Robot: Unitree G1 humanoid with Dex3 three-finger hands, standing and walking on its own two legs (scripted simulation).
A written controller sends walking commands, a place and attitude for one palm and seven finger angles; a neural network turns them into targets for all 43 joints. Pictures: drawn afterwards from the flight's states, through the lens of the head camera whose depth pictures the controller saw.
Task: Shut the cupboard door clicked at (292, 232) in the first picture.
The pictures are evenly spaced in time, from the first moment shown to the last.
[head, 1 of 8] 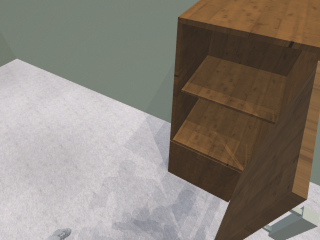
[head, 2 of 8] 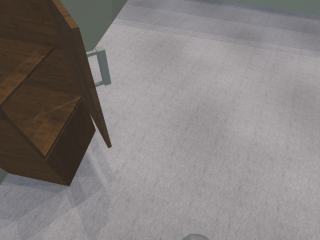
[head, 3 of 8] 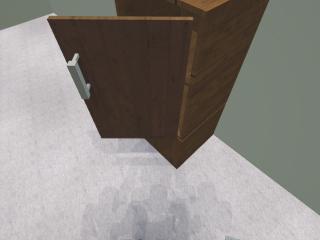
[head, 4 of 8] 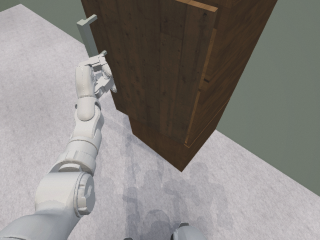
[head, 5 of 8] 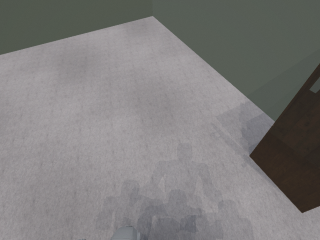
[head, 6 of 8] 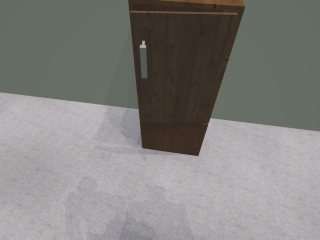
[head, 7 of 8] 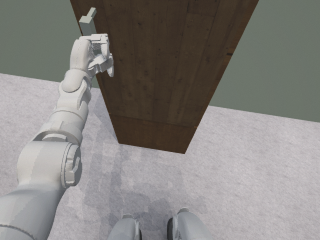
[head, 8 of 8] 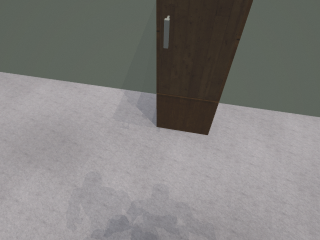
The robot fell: no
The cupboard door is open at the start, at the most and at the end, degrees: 86 86 0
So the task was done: yes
